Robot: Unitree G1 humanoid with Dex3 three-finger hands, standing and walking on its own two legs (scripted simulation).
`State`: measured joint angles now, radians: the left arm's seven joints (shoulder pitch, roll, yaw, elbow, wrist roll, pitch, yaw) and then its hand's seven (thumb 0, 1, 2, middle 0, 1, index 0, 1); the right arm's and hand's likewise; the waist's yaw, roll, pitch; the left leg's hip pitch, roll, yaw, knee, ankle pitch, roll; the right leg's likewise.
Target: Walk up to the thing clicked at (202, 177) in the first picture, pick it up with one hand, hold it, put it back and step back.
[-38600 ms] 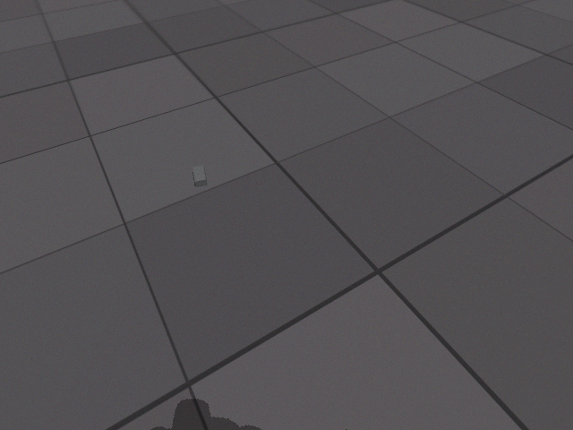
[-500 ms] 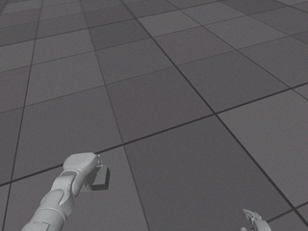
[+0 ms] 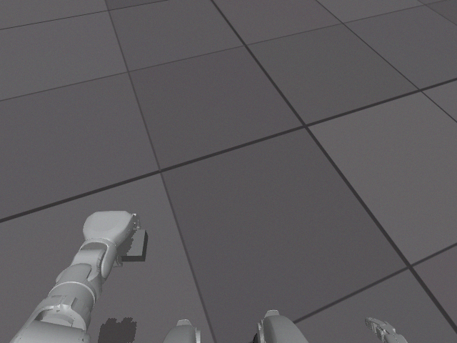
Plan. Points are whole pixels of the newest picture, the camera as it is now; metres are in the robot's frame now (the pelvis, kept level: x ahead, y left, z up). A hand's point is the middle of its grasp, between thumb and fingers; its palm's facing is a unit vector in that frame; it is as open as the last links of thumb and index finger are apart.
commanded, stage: crouch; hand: left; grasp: from above
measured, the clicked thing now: (116, 245) +0.35 +0.24 -0.13
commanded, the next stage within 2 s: lower in 1.58 s
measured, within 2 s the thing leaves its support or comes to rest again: neither
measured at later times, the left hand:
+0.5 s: hand (141, 250) +0.40 +0.24 -0.35, palm faces -0.48 +0.01 -0.88, open 8.6 cm
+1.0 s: hand (150, 251) +0.44 +0.25 -0.48, palm faces -0.48 -0.02 -0.88, open 8.5 cm
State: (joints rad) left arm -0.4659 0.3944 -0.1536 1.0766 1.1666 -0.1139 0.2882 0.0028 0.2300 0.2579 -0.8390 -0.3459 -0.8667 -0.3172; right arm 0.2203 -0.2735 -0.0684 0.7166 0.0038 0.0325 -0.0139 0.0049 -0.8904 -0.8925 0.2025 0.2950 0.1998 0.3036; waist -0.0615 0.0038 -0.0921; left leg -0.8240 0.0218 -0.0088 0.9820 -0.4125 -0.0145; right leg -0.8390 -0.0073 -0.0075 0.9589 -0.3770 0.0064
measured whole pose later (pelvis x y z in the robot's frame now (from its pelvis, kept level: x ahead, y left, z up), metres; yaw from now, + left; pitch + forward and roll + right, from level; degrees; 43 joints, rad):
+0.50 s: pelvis -0.03 +0.02 -0.20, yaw -2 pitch +36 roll -4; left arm -0.78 0.52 0.01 1.26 1.20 -0.12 0.32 0.00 0.25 0.27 -0.81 -0.36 -0.84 -0.33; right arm 0.24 -0.22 -0.03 0.74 -0.06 -0.04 0.02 0.00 -0.89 -0.89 0.20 0.29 0.20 0.30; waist -0.18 0.05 -0.19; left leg -1.80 0.01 -0.04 1.83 -0.66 0.01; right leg -1.79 -0.01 -0.01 1.76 -0.60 0.03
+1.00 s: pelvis -0.04 +0.01 -0.31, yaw -3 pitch +38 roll -6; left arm -0.99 0.67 0.08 1.41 1.25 -0.15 0.35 0.00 0.25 0.23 -0.86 -0.30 -0.89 -0.27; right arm 0.18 -0.27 0.00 0.71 -0.11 -0.07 0.11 0.00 -0.90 -0.90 0.20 0.29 0.20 0.30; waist -0.25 0.02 -0.09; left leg -2.14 0.00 -0.08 2.19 -0.71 0.00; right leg -2.12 -0.02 -0.05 2.11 -0.65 0.02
